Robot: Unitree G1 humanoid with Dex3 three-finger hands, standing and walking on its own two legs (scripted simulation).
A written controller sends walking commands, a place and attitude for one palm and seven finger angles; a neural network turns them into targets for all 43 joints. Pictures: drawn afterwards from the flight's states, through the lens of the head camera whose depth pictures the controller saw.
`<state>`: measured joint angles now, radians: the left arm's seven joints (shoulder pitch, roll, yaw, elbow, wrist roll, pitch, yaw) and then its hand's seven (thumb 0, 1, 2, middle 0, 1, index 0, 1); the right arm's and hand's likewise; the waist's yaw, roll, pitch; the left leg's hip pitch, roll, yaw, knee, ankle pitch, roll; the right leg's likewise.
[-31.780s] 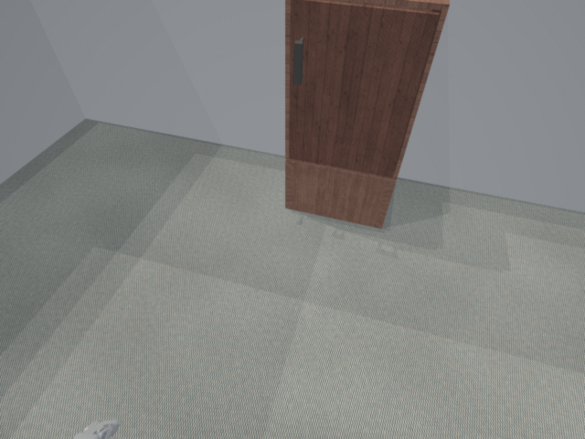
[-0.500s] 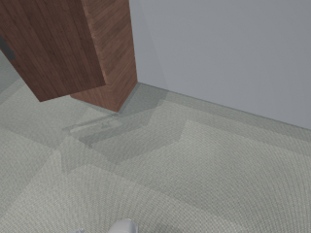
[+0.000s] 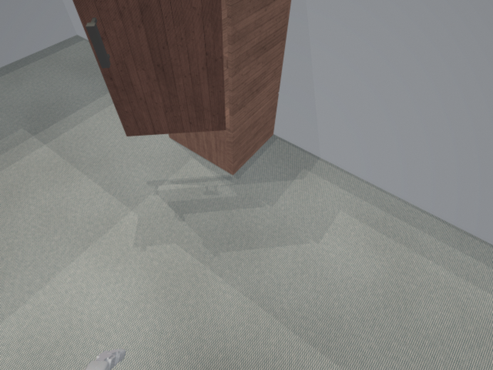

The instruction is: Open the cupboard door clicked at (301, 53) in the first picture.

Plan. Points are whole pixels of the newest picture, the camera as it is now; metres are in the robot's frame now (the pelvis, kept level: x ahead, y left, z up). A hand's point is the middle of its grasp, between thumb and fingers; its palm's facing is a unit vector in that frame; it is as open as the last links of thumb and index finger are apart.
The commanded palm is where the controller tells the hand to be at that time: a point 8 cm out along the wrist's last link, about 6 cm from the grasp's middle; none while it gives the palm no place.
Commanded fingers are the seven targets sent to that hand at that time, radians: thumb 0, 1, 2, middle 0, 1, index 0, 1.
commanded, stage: turn to face it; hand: left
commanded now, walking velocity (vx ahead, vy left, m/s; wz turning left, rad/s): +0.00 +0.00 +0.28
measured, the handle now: (100, 43) +0.99 +0.52 -0.02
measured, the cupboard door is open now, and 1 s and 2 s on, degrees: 43 43 43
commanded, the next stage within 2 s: take the last steps up to it in 0.16 s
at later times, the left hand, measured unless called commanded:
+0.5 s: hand out of the picture -0.02 +0.20 -0.19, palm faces +0.24 -0.95 -0.19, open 7.3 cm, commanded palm none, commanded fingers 0.00 0.90 0.90 -0.20 -0.30 -0.20 -0.30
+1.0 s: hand (142, 342) +0.18 +0.21 -0.16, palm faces +0.30 -0.94 -0.19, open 7.3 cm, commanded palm none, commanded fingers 0.00 0.90 0.90 -0.20 -0.30 -0.20 -0.30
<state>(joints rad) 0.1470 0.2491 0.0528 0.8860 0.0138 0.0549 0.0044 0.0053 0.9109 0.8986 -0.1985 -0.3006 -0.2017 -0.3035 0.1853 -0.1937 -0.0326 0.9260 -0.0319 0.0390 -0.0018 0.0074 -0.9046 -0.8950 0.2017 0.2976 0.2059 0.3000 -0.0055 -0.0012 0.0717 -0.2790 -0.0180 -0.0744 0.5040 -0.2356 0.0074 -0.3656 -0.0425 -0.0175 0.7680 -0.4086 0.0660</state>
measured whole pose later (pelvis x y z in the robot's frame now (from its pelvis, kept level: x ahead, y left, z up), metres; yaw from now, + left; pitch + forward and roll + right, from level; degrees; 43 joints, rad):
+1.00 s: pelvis +0.15 +0.01 +0.00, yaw +16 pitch -2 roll +0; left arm 0.20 0.14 0.04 0.96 0.02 -0.05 0.00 0.00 0.91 0.90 -0.20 -0.30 -0.21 -0.30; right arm 0.36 -0.18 -0.04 1.11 -0.03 0.01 0.01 0.01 -0.91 -0.90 0.20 0.30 0.20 0.30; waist -0.01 0.03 0.05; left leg -0.39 0.02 0.04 1.06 -0.37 0.01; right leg -0.23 -0.06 -0.16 0.51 -0.25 -0.02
